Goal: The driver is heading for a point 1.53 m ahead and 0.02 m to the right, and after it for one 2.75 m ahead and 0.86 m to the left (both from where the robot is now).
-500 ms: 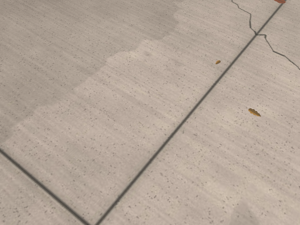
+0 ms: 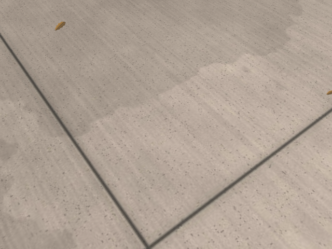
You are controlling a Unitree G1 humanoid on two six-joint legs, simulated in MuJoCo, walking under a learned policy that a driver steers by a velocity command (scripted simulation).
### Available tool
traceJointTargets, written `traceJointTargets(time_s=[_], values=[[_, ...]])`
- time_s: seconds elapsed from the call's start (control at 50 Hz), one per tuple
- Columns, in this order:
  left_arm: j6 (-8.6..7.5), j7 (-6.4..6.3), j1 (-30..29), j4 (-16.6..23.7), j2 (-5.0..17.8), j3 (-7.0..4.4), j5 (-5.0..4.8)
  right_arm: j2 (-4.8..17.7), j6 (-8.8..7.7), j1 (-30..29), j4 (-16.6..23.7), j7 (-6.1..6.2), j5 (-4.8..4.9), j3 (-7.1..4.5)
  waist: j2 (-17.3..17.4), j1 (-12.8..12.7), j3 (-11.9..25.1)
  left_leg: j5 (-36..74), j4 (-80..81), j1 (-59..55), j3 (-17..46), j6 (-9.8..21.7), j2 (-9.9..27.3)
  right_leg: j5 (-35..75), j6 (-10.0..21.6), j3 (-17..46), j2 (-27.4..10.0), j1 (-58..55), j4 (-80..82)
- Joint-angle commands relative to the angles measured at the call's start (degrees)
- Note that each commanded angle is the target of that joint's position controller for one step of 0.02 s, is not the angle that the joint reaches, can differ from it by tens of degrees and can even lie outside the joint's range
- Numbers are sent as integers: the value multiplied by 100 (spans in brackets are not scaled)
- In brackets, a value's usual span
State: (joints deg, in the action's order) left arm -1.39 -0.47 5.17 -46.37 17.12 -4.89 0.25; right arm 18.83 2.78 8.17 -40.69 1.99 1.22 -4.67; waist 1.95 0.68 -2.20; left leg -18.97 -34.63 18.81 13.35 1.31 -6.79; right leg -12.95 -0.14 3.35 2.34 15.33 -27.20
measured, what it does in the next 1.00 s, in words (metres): walks ahead: left foot, then right foot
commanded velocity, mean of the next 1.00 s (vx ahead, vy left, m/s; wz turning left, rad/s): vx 0.22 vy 0.00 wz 0.18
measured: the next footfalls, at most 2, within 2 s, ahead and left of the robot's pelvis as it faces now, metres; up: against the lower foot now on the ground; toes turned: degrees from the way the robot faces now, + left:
left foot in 0.34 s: +0.02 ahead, +0.15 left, +0.00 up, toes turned +5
right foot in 0.78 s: +0.21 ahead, -0.09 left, +0.00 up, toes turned +6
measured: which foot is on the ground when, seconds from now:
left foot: up 0.00-0.32, down 0.34-0.78, up 0.80-1.00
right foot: down 0.00-0.36, up 0.38-0.76, down 0.78-1.00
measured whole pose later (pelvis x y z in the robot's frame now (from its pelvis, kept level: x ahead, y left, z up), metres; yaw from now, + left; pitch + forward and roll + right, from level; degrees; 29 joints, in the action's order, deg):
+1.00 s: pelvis +0.19 -0.01 +0.01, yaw +7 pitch +1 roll +1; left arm -5.2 1.7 18.9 -50.7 15.2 -1.6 0.2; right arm 17.8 -3.7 13.8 -43.5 -0.1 0.7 -3.7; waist 2.5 -2.3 -0.6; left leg -10.5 -58.2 33.3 1.6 1.2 5.4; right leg -12.2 4.0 -2.6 2.4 6.7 -17.8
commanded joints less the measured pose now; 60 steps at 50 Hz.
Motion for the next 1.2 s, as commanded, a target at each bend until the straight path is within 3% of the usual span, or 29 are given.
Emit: traceJointTargets(time_s=[0.02, 0.04, 0.06, 0.08, 0.12, 0.22, 0.26, 0.32, 0.34, 0.36, 0.38, 0.4, 0.42, 0.44, 0.5, 0.6, 0.7, 0.76, 0.78, 0.8, 0.82, 0.84, 0.86, 0.9, 0.94, 1.0, 1.08, 1.14, 1.2], values=[[-8, -44, 183, 359, 1131, -244, 187, 968, -138, 342, 434, 5, -63, -267, -1452, 40, 727, -1906, -2532, 1408, -303, -248, 172, 2716, 1707, 2536, -2738, -1190, 965], [-10, -76, -70, 463, 830, -150, 156, 1192, -121, 369, 323, -14, -9, -376, -1043, 108, 610, -1497, -3051, 1365, -338, -329, 328, 2445, 1546, 1936, -2402, -984, 913], [9, -102, -293, 503, 709, -115, 90, 1075, -56, 433, 218, -1, -1, -383, -890, 187, 468, -1143, -3257, 1386, -439, -432, 401, 2018, 1263, 1384, -1994, -883, 871], [17, -120, -306, 506, 634, -82, 6, 927, -2, 404, 200, 12, -32, -349, -904, 99, 363, -864, -3409, 1489, -455, -526, 410, 1847, 1166, 1131, -1805, -874, 874], [63, -149, -119, 423, 682, -56, -1, 602, 17, 261, 288, -14, -5, -244, -987, -19, 262, -631, -3185, 1416, -667, -627, 384, 2007, 1210, 723, -1577, -824, 936], [145, -121, 75, 327, 954, -113, -21, 307, -52, -81, 487, -54, -64, -41, -1218, -267, 545, -628, -1299, 627, -1073, -651, 672, 2420, 1323, 441, -1679, -1167, 829], [169, -71, 126, 271, 1046, -124, -64, 374, -54, -27, 451, -83, -51, -34, -1302, -291, 565, -465, -624, 134, -1287, -604, 653, 2558, 1310, 431, -1714, -1049, 763], [181, -32, 131, 162, 945, -45, -182, 406, -53, 455, 192, -133, -74, -65, -1118, -8, 512, 985, 1317, -998, -1510, -290, 524, 2138, 975, 300, -1553, -660, 395], [132, -1, 422, 38, 766, 28, -145, 578, -43, 471, 209, -113, -95, -92, -812, -31, 576, 1691, 1646, -1658, -1110, -111, 785, 1557, 580, 166, -1399, -245, 209], [60, 71, 538, 88, 324, 189, 129, 864, -27, 688, 237, -43, -137, -116, 386, -141, 1038, 2937, 1607, -2525, 187, 203, 1883, -143, 42, -364, -932, 409, -715], [36, 50, 367, 228, 203, 226, 88, 838, -53, 546, 161, -77, -211, -70, 1205, -164, 937, 1658, 1668, -1865, 771, 1047, 2440, -1741, -175, -525, -504, 760, -829], [36, 21, -40, 298, 695, 123, -3, 917, -128, 687, 177, -133, -155, -142, 939, 256, 595, -233, 2106, -1777, 1084, 1342, 2349, -1968, -276, -569, -422, 1174, -1683], [19, 29, -265, 359, 912, 18, -110, 951, -219, 906, 41, -134, -178, -151, 958, 399, 271, -1367, 2427, -1783, 1321, 1342, 2374, -1979, -222, -423, -466, 1819, -2450], [10, 16, -160, 282, 948, -48, -165, 955, -308, 836, -3, -111, -165, -143, 920, 304, 20, -1759, 2531, -1719, 1303, 1228, 2309, -1812, -136, -300, -586, 2139, -2839], [-137, 84, -17, 180, 748, -54, -167, 584, -477, 754, -38, -35, -98, -33, 721, 172, -246, -1224, 2757, -1755, 882, 1042, 2093, -849, -5, -190, -758, 2441, -2775], [-316, 206, -240, 180, 418, 86, -109, 713, -600, 737, -54, -81, -69, -98, 551, 219, -62, -168, 2769, -1423, 93, 1023, 1876, 39, -71, -427, -634, 1623, -1303], [-335, 268, -287, 254, 604, 128, -177, 862, -615, 925, -199, -183, 16, -153, 509, 189, -209, -316, 2618, -938, 85, 1051, 2087, 217, 66, -475, -550, 874, -604], [-354, 242, 602, -50, 737, 57, -184, 675, -574, 891, -249, -201, -7, -82, 327, -308, -34, -79, 1891, -458, -189, 797, 1883, 226, 253, -631, -369, -415, -279], [-368, 190, 1255, -216, 945, -40, -207, 435, -580, 906, -244, -203, -62, 8, 61, -607, 260, 409, 889, -90, -532, 594, 1551, 30, 410, -345, -526, -1284, -91], [-383, 145, 1816, -262, 1599, -182, -124, -2, -644, 967, 5, -206, -131, 153, -1378, -687, 733, -154, -1330, 1085, -1258, 136, 796, -807, 1000, 1656, -1842, -2383, 611], [-409, 224, 2125, -322, 1643, -178, -71, 164, -740, 907, 171, -147, -33, 105, -1963, -735, 981, -1420, -2754, 2161, -973, -23, 359, -2346, 1606, 3803, -2469, -2721, 1610], [-449, 248, 1667, -217, 1243, -43, -74, 620, -796, 865, 130, -153, 97, -16, -1302, -575, 494, -1089, -3355, 2631, -645, 92, 771, -2884, 1502, 3554, -2475, -2350, 1702], [-460, 248, 1337, -113, 987, 29, -55, 679, -811, 732, 119, -175, 136, -34, -1092, -436, 138, -568, -3386, 2726, -756, 200, 1023, -2520, 1308, 2909, -2243, -1963, 1683], [-463, 242, 967, -10, 721, 117, 10, 521, -791, 617, 60, -180, 0, -34, -781, -254, -95, 264, -2939, 2483, -829, 186, 1356, -1284, 1120, 1904, -1781, -1391, 1794], [-471, 214, 951, 0, 690, 132, 23, 348, -739, 649, 17, -215, -44, -14, -825, -177, -52, 753, -2667, 2164, -943, 80, 1432, -324, 1089, 1278, -1523, -1131, 1958], [-481, 156, 1175, -92, 774, 113, -27, 240, -703, 330, 144, -203, -97, 8, -558, -222, -74, 1352, -2016, 2402, -1069, -145, 1417, 1041, 1170, 731, -1438, -1245, 2047], [-409, 62, 1438, -195, 811, 121, -64, -18, -782, -409, 380, -272, -65, 122, -558, -433, -189, 2329, -523, 2047, -1324, -239, 1248, 1675, 1032, 87, -1190, -1142, 2126], [-345, 32, 1824, -338, 850, 113, -99, -88, -838, -976, 558, -385, -27, 177, -489, -624, -362, 2637, 186, 1918, -1436, -179, 1090, 1669, 1050, 21, -1310, -1380, 2109], [-241, 14, 2019, -445, 877, 87, -122, -39, -887, -1302, 715, -502, -2, 182, -510, -594, -442, 2353, 559, 2015, -1404, 6, 986, 2162, 1056, 45, -1586, -1978, 1835]])
Velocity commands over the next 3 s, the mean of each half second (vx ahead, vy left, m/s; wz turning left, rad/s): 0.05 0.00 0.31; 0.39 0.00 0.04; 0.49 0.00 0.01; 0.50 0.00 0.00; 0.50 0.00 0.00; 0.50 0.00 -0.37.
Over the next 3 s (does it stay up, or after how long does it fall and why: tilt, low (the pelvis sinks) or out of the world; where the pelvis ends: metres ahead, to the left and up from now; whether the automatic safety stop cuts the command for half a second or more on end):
stays up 1.33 0.10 -0.01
